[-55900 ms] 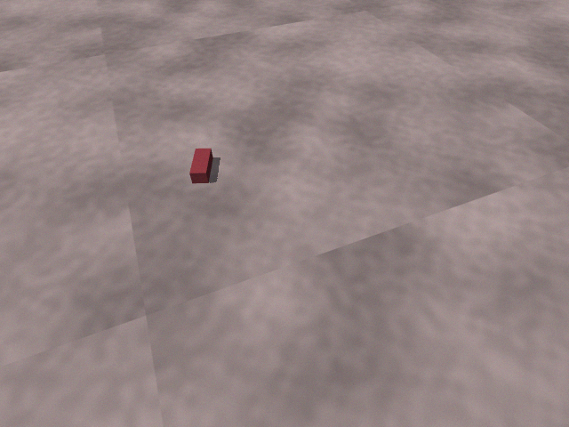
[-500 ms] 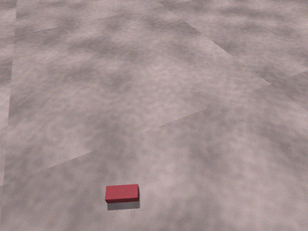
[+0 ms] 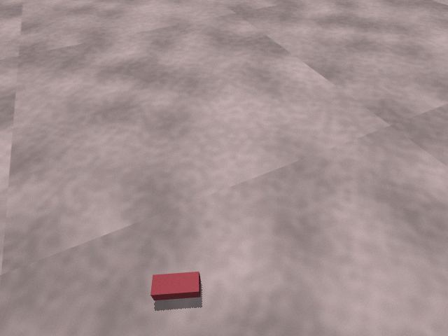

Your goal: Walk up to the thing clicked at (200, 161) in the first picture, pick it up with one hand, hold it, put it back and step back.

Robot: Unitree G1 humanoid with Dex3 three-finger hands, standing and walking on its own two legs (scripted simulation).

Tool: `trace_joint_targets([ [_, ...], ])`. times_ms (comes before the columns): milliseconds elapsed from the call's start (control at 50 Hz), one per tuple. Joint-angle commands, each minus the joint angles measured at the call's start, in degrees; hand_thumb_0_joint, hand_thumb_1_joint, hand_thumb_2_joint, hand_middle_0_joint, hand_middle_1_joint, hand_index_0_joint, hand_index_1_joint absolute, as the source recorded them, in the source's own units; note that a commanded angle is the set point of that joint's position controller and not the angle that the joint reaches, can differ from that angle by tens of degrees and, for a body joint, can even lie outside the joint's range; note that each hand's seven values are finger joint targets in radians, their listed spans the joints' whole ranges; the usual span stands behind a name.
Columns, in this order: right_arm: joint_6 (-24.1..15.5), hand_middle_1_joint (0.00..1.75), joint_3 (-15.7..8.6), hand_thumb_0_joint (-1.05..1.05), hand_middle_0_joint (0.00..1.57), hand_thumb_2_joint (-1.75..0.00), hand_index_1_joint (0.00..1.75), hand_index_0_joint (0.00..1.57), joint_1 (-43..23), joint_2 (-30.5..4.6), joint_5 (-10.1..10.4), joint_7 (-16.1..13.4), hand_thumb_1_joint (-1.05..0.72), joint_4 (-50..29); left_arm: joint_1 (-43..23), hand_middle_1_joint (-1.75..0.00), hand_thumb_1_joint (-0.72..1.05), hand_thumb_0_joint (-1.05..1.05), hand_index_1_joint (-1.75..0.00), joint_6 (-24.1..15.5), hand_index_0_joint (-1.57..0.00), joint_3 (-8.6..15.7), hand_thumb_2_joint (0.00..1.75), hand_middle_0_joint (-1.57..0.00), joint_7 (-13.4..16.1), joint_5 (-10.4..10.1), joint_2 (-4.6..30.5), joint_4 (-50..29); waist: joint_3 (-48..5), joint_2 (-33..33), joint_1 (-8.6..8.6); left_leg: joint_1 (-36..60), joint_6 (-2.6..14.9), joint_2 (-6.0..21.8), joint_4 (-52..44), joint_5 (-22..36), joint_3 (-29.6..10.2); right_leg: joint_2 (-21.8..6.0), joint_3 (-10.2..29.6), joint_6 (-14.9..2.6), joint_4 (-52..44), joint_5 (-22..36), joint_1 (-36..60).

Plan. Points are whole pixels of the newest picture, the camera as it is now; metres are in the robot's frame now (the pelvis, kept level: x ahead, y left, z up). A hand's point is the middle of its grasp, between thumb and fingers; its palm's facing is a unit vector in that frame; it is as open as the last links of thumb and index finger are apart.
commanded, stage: stand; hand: left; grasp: from above
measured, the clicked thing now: (176, 285) +0.48 +0.23 -0.75
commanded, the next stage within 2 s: step back in 0.34 s
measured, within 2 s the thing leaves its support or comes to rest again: neither
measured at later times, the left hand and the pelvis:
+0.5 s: hand out of the picture +0.08 +0.27 -0.16, palm faces -0.03 -0.93 -0.37, open 7.4 cm; pelvis -0.02 +0.01 -0.01, yaw -1 degrees
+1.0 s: hand out of the picture +0.02 +0.31 -0.18, palm faces -0.14 -0.92 -0.37, open 7.4 cm; pelvis -0.11 +0.06 -0.02, yaw -5 degrees
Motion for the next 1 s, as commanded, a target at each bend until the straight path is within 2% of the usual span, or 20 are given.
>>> trace_joint_targets([
  [0, -1.32, 0.3, -1.89, 0.0, 0.2, -0.9, 0.3, 0.2, -1.8, -11.22, -0.09, -0.5, -0.9, -3.08, -2.08, -0.3, 0.9, 0.0, -0.3, -1.3, -0.2, 2.22, 0.9, -0.2, 0.7, 0.12, 11.88, -3.62, -3.07, -0.95, 0.28, -0.28, 1.67, 6.13, -2.79, 5.75, -4.14, -6.29, 5.17, -1.4, -3.68, 6.41, -0.99],
  [100, -1.29, 0.3, -1.91, 0.0, 0.2, -0.9, 0.3, 0.2, -1.45, -11.16, -0.07, -0.36, -0.9, -3.0, -1.71, -0.3, 0.9, 0.0, -0.3, -1.35, -0.2, 2.18, 0.9, -0.2, 0.55, 0.02, 12.12, -3.63, -2.48, -1.02, 0.22, -2.19, 1.77, 6.0, -3.47, 3.32, -4.28, -6.17, 5.52, -1.48, -3.87, 3.09, -0.48],
  [200, -1.44, 0.3, -1.97, 0.0, 0.2, -0.9, 0.3, 0.2, -2.01, -11.53, -0.05, -0.48, -0.9, -3.32, -1.49, -0.3, 0.9, 0.0, -0.3, -1.52, -0.2, 2.2, 0.9, -0.2, 0.64, 0.03, 12.39, -3.82, -4.63, -0.5, 0.23, 0.35, 1.97, 6.46, -2.7, 6.98, -4.24, -6.44, 5.43, -1.59, -2.72, 9.24, -0.06],
  [300, -1.37, 0.3, -1.87, 0.0, 0.2, -0.9, 0.3, 0.2, -1.08, -11.75, -0.01, -0.42, -0.9, -3.09, -1.47, -0.3, 0.9, 0.0, -0.3, -1.44, -0.2, 2.07, 0.9, -0.2, 0.49, -0.07, 12.41, -3.94, -3.44, -0.37, 0.08, -0.45, 1.83, 6.27, -2.99, 4.64, -3.94, -6.24, 5.87, -1.57, -3.47, 5.88, -1.11],
  [320, -0.32, 0.3, -2.94, 0.0, 0.2, -0.9, 0.3, 0.2, -3.35, -14.97, 0.32, -0.34, -0.9, -4.41, -0.95, -0.3, 0.9, 0.0, -0.3, -0.72, -0.2, 4.31, 0.9, -0.2, 0.7, -0.92, 16.77, -5.66, 2.91, -1.21, 0.24, -5.52, 2.66, 5.48, 3.03, 11.17, -4.99, -5.98, 7.26, -1.81, 0.56, 16.55, -5.99],
  [360, 0.24, 0.3, -2.97, 0.0, 0.2, -0.9, 0.3, 0.2, -1.76, -13.97, 1.22, -0.35, -0.9, -5.7, 0.52, -0.3, 0.9, 0.0, -0.3, -0.46, -0.2, 4.52, 0.9, -0.2, 0.95, -1.07, 16.65, -7.37, -1.61, -2.0, -0.13, -4.77, 2.88, 4.24, 8.05, 12.33, -3.58, -7.18, 7.84, -4.09, 2.41, 21.32, -4.69],
  [420, 0.98, 0.3, -3.4, 0.0, 0.2, -0.9, 0.3, 0.2, -0.25, -13.22, 1.15, -0.21, -0.9, -7.57, -0.32, -0.3, 0.9, 0.0, -0.3, -0.03, -0.2, 5.16, 0.9, -0.2, 0.94, -0.71, 17.78, -10.63, -7.93, -6.19, -0.53, -5.09, 2.47, 0.29, 17.64, 6.11, -1.25, -11.75, 12.55, -9.04, 1.93, 23.31, -4.8],
  [480, 2.2, 0.3, -3.91, 0.0, 0.2, -0.9, 0.3, 0.2, 2.35, -12.36, 0.79, -0.03, -0.9, -9.13, -2.59, -0.3, 0.9, 0.0, -0.3, 0.55, -0.2, 5.65, 0.9, -0.2, 1.21, 0.51, 19.13, -14.08, -8.0, -12.3, -0.43, -9.83, 2.58, -3.78, 30.48, -17.73, -1.57, -17.89, 16.73, -14.79, 2.49, 24.28, -7.05],
  [500, 2.48, 0.3, -4.13, 0.0, 0.2, -0.9, 0.3, 0.2, 3.84, -12.38, 0.6, 0.11, -0.9, -9.66, -3.83, -0.3, 0.9, 0.0, -0.3, 0.73, -0.2, 5.61, 0.9, -0.2, 1.21, 0.9, 19.16, -15.24, -7.81, -13.58, -1.04, -10.18, 3.04, -3.37, 33.01, -20.8, -2.65, -18.44, 16.2, -15.66, 3.35, 23.75, -8.8],
  [540, 2.26, 0.3, -4.38, 0.0, 0.2, -0.9, 0.3, 0.2, 4.5, -12.43, 0.89, 0.29, -0.9, -10.36, -4.96, -0.3, 0.9, 0.0, -0.3, 1.13, -0.2, 4.94, 0.9, -0.2, 1.37, 1.21, 17.42, -16.84, -7.79, -12.07, -1.26, -10.43, 2.93, -3.2, 29.16, -17.58, -2.71, -15.36, 13.09, -13.89, 6.89, 24.25, -8.4],
  [580, 1.31, 0.3, -4.62, 0.0, 0.2, -0.9, 0.3, 0.2, 7.05, -13.13, 0.18, -0.11, -0.9, -10.42, -5.65, -0.3, 0.9, 0.0, -0.3, 1.98, -0.2, 4.57, 0.9, -0.2, 1.39, 0.56, 16.92, -17.83, -8.09, -7.58, -2.72, -8.33, 2.4, -1.29, 11.58, -0.09, -1.65, -10.52, 9.54, -8.56, 13.53, 19.23, -7.49],
  [600, 0.99, 0.3, -5.35, 0.0, 0.2, -0.9, 0.3, 0.2, 6.16, -15.78, -0.96, -0.3, -0.9, -11.05, -4.87, -0.3, 0.9, 0.0, -0.3, 2.47, -0.2, 4.23, 0.9, -0.2, 1.24, -0.05, 15.09, -18.97, -7.29, 1.21, -2.25, -6.08, 3.94, 4.7, 5.15, 12.28, -9.61, -4.43, 7.17, -4.98, 20.63, 10.42, -11.58],
  [620, 0.43, 0.3, -6.34, 0.0, 0.2, -0.9, 0.3, 0.2, 6.25, -19.45, -1.94, -0.48, -0.9, -11.67, -4.09, -0.3, 0.9, 0.0, -0.3, 2.85, -0.2, 3.81, 0.9, -0.2, 1.4, -0.39, 12.27, -19.74, -6.13, 10.75, -1.27, -0.71, 6.34, 13.65, 2.6, 27.67, -21.51, 4.42, 5.53, -2.91, 29.02, -12.38, -21.11],
  [640, 0.26, 0.3, -6.63, 0.0, 0.2, -0.9, 0.3, 0.2, 5.66, -20.98, -1.38, -0.61, -0.9, -12.17, -2.74, -0.3, 0.9, 0.0, -0.3, 3.21, -0.2, 3.78, 0.9, -0.2, 2.02, 0.07, 12.78, -19.24, -6.04, 7.6, -1.07, -0.17, 8.47, 16.17, 6.29, 42.65, -19.68, 7.09, 8.37, -2.08, 35.45, -24.68, -23.36],
  [660, 0.32, 0.3, -6.98, 0.0, 0.2, -0.9, 0.3, 0.2, 5.37, -22.04, -1.03, -0.8, -0.9, -13.51, -2.34, -0.3, 0.9, 0.0, -0.3, 3.34, -0.2, 3.97, 0.9, -0.2, 2.45, 0.39, 13.12, -18.95, -6.78, 10.29, -2.59, -1.74, 8.58, 18.77, 4.61, 40.72, -23.56, 7.62, 11.7, -1.81, 39.07, -27.07, -23.29],
  [680, 0.24, 0.3, -6.67, 0.0, 0.2, -0.9, 0.3, 0.2, 3.22, -20.17, -0.8, -1.24, -0.9, -13.89, -2.81, -0.3, 0.9, 0.0, -0.3, 3.44, -0.2, 4.44, 0.9, -0.2, 2.7, 0.49, 13.77, -18.4, -5.12, 8.33, -1.86, -3.18, 7.41, 16.66, 4.12, 37.22, -21.59, 7.06, 13.49, -1.85, 42.01, -24.28, -22.51],
  [720, -0.02, 0.3, -5.59, 0.0, 0.2, -0.9, 0.3, 0.2, -0.95, -16.53, -0.98, -2.07, -0.9, -15.14, 1.18, -0.3, 0.9, 0.0, -0.3, 3.51, -0.2, 4.52, 0.9, -0.2, 2.03, -0.27, 13.57, -17.39, -5.01, 8.09, 1.69, 1.56, 3.43, 9.91, 7.6, 38.13, -12.61, 6.57, 12.71, -1.54, 43.37, -16.34, -25.06],
  [780, -0.19, 0.3, -5.58, 0.0, 0.2, -0.9, 0.3, 0.2, 1.52, -15.12, -0.2, -2.65, -0.9, -16.19, 2.31, -0.3, 0.9, 0.0, -0.3, 3.16, -0.2, 5.25, 0.9, -0.2, 1.52, 0.65, 13.97, -18.02, -5.99, 6.2, 0.46, 5.48, 4.44, 10.03, 8.71, 37.38, -11.44, 6.12, 9.95, -0.1, 42.35, -14.35, -23.66],
  [880, -0.24, 0.3, -6.19, 0.0, 0.2, -0.9, 0.3, 0.2, 5.1, -16.21, -0.27, -2.74, -0.9, -17.13, 1.04, -0.3, 0.9, 0.0, -0.3, 3.32, -0.2, 5.96, 0.9, -0.2, 1.2, 0.61, 13.79, -20.42, -5.17, 4.74, -2.09, 5.69, 8.48, 13.38, 8.48, 34.26, -13.85, 4.67, 8.89, 0.59, 36.1, -18.12, -21.3],
  [980, -0.37, 0.3, -6.46, 0.0, 0.2, -0.9, 0.3, 0.2, 3.43, -17.19, -0.6, -2.38, -0.9, -18.71, 3.2, -0.3, 0.9, 0.0, -0.3, 3.35, -0.2, 6.48, 0.9, -0.2, 0.83, 0.95, 13.56, -20.84, -5.9, 4.08, -1.55, 1.24, 12.61, 16.29, 7.16, 24.86, -16.39, 3.13, 7.22, -0.18, 33.66, -19.48, -17.34],
])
